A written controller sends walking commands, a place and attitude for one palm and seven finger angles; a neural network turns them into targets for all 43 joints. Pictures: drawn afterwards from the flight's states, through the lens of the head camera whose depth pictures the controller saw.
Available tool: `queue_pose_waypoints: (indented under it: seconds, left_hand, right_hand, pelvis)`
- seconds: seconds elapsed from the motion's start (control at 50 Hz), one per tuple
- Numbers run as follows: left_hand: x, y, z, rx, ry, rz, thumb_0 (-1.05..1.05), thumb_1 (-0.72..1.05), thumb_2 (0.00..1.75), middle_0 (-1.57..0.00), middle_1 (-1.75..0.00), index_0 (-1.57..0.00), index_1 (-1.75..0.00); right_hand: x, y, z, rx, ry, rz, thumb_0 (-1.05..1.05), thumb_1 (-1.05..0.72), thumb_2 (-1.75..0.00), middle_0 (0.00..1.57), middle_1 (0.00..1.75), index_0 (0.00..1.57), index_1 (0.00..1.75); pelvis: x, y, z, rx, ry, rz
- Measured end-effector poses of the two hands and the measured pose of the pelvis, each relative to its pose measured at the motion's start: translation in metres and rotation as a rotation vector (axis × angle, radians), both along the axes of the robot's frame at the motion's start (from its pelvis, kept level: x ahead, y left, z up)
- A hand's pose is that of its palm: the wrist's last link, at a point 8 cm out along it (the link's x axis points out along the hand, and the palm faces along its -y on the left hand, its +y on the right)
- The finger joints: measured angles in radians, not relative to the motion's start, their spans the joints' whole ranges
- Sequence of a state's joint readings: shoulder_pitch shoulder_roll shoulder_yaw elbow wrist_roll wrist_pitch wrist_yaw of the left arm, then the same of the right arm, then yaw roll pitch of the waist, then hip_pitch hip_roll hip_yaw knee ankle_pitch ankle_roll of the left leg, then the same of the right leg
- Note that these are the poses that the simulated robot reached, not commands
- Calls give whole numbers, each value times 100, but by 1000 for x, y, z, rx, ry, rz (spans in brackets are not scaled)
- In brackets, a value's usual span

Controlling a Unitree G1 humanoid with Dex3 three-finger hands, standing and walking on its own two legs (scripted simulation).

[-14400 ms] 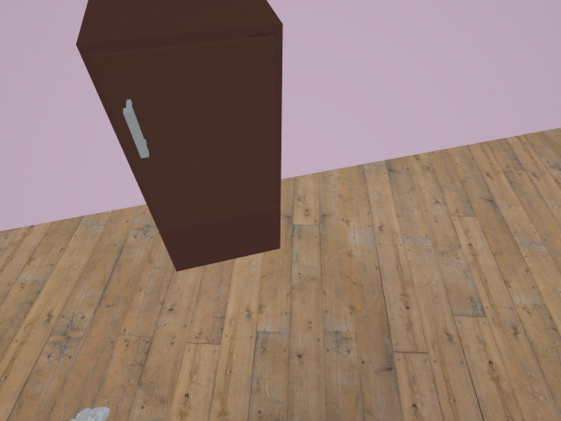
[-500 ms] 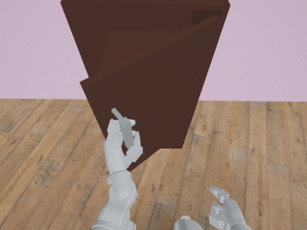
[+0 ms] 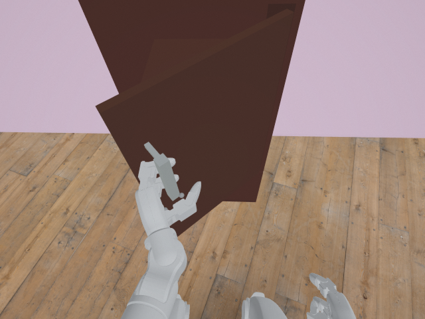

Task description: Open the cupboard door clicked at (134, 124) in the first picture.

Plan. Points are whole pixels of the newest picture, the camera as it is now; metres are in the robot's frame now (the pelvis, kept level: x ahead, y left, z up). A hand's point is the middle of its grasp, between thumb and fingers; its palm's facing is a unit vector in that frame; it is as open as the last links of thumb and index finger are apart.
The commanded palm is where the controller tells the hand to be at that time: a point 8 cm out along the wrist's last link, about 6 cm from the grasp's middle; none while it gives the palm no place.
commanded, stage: open thumb and fingers to let go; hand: left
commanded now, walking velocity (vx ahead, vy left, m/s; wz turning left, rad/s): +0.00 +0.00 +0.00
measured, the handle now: (162, 172) +0.38 +0.11 +0.04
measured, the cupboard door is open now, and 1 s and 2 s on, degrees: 42 45 45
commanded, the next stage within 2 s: slide the hand sideways off the handle in 0.48 s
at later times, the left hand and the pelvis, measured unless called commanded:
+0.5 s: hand (181, 192) +0.34 +0.07 +0.03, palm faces +0.31 -0.95 -0.02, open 14.9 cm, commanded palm +0.30 +0.11 +0.03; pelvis -0.01 +0.03 +0.00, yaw -2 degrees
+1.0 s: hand (180, 216) +0.29 +0.07 +0.03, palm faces -0.12 -0.99 +0.02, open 16.2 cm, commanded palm +0.27 +0.12 +0.03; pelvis -0.01 +0.06 -0.01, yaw -3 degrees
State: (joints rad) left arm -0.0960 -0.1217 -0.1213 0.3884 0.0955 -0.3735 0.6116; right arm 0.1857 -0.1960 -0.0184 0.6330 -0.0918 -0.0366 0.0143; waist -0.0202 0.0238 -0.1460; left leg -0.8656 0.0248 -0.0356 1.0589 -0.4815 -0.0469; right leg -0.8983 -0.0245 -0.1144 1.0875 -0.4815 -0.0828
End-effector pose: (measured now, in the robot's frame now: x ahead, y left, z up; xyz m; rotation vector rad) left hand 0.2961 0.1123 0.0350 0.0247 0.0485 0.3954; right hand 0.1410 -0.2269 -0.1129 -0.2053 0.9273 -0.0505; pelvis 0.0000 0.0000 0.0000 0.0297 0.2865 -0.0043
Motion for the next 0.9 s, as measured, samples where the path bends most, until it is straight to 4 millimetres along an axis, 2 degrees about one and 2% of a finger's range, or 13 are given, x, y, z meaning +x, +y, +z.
queue_pose_waypoints:
  seconds: [0.16, 0.3, 0.44, 0.6, 0.64, 0.76, 0.9]
  left_hand:
    - [6, 1, -1, -11, -18, -16, 0, -23, 42, -32, -123, -32, -122]
    - [7, 2, -1, -15, -16, -32, -1, -43, 33, -28, -106, -30, -105]
    - [10, 2, -1, -8, -20, -67, -1, -49, 31, -25, -78, -27, -78]
    - [9, 7, -1, -9, -17, -91, -1, -50, 30, -36, -60, -35, -64]
    - [7, 10, -2, 11, -29, -154, -1, -50, 30, -35, -57, -33, -60]
    - [-3, 20, -4, 31, -58, -543, -2, -50, 30, -25, -42, -19, -43]
    - [-9, 14, -2, -74, -46, -525, -2, -51, 30, -17, -33, -17, -34]
  right_hand:
    - [-19, -3, -3, -19, 29, -34, 1, -91, -90, 19, 30, 19, 30]
    - [-16, 12, 2, -12, 7, -29, 1, -91, -90, 20, 30, 19, 30]
    - [-5, 33, 6, 2, -29, -5, 1, -91, -90, 20, 30, 20, 30]
    - [4, 52, 7, 14, -49, 28, 1, -91, -90, 20, 30, 20, 30]
    - [4, 55, 7, 15, -49, 33, 1, -91, -90, 20, 30, 20, 30]
    - [-5, 53, 6, 17, -53, -7, 1, -91, -90, 20, 30, 20, 30]
    - [-15, 54, 9, 13, -52, -28, 1, -91, -90, 20, 30, 20, 30]
  pelvis:
    - [-5, 6, -1, -2, 2, -9]
    - [-6, 16, -1, -12, -2, -16]
    - [-6, 27, -2, -23, 0, -22]
    - [-7, 39, -3, -34, -3, -21]
    - [-7, 41, -5, -34, -2, -16]
    - [-10, 49, -8, -44, -18, -9]
    - [-11, 58, -8, -39, -18, -25]
